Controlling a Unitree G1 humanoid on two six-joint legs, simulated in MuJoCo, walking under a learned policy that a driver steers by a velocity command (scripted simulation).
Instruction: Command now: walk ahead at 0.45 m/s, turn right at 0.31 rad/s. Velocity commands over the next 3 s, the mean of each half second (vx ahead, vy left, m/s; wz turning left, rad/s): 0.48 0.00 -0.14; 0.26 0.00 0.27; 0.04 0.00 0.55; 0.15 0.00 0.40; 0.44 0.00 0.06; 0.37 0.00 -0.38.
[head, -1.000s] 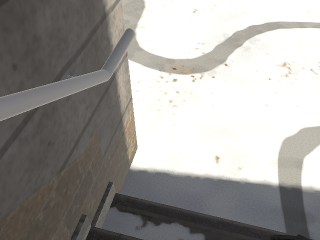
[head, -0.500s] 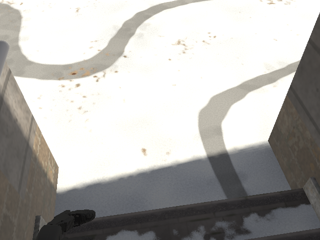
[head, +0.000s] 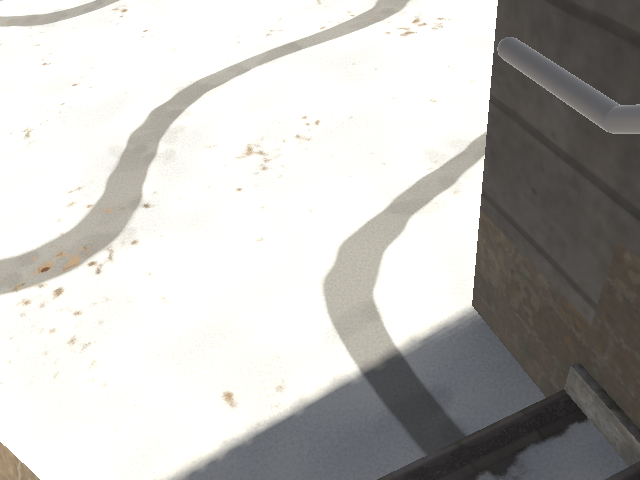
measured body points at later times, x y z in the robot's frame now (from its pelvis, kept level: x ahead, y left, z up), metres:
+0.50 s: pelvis +0.27 +0.06 -0.16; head +0.28 +0.06 +0.29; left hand +0.50 +0.24 -0.23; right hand +0.15 -0.14 -0.30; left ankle +0.13 +0.17 -0.87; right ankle +0.44 -0.09 -0.82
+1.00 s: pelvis +0.54 -0.02 -0.31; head +0.58 -0.04 +0.13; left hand +0.54 +0.24 -0.44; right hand +0.69 -0.27 -0.45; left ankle +0.57 +0.15 -0.93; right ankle +0.58 -0.11 -1.05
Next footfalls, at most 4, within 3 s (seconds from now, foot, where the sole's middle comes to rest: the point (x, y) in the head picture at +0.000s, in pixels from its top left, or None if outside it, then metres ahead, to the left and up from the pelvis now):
0.16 left None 0.17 0.17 -0.91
0.72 right None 0.62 -0.11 -1.08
1.26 left None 0.55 0.14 -1.08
1.76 right None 0.65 -0.09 -1.08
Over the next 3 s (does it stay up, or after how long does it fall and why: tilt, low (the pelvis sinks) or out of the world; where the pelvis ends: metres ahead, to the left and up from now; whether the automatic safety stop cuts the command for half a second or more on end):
stays up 0.94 0.46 -0.50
